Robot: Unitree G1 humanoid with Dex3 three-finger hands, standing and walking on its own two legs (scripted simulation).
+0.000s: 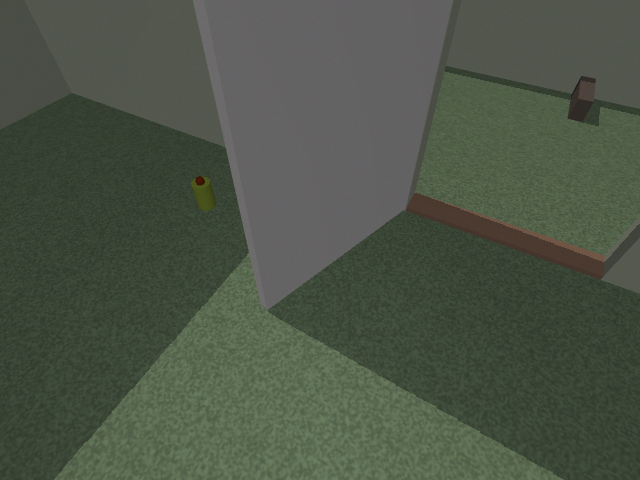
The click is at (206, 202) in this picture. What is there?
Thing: necked bottle
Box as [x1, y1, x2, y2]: [191, 176, 215, 210]
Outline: 198,176 191,182 199,208 204,210 210,209 215,205 215,200 209,179 206,177
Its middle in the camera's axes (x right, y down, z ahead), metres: -0.55 -0.21 +1.75
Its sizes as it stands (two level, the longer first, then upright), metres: 0.084 0.084 0.164
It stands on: the floor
